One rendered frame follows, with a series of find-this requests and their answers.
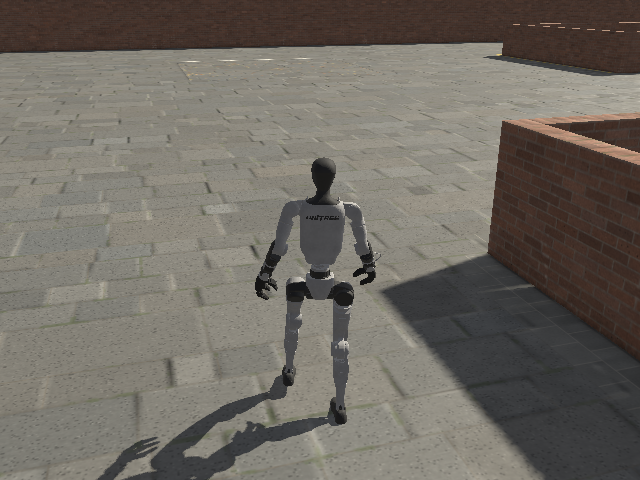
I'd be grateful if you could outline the left robot hand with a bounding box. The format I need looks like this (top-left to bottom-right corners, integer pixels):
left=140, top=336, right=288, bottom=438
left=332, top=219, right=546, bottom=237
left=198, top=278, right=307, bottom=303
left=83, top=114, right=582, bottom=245
left=255, top=276, right=278, bottom=300

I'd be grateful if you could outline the right robot hand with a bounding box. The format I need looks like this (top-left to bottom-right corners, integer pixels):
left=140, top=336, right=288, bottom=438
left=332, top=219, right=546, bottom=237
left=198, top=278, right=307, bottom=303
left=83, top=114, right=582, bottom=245
left=353, top=266, right=376, bottom=285

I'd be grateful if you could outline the left robot foot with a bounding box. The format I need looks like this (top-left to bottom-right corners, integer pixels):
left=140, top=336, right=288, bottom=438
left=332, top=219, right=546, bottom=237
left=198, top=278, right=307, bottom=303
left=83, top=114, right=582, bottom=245
left=282, top=365, right=296, bottom=386

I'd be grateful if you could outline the right robot shin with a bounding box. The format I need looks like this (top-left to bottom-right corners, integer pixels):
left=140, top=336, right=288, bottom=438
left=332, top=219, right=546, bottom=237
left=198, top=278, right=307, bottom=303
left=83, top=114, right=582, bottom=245
left=333, top=341, right=349, bottom=410

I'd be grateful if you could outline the left robot forearm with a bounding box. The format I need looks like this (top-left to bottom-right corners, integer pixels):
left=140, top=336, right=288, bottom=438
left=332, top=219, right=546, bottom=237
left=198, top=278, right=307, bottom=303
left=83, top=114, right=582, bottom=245
left=258, top=240, right=281, bottom=281

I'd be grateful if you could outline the right robot forearm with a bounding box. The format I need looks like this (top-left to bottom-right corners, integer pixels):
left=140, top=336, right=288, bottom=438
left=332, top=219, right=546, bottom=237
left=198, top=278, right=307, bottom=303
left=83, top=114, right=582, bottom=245
left=360, top=240, right=376, bottom=272

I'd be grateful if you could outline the right robot upper arm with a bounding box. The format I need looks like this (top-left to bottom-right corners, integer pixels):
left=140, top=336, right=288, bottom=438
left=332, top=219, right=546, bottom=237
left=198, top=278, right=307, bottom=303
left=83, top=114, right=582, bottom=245
left=343, top=202, right=370, bottom=256

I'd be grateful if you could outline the left robot upper arm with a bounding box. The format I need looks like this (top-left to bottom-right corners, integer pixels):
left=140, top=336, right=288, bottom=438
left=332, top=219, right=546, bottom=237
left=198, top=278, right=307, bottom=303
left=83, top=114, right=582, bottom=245
left=272, top=200, right=302, bottom=256

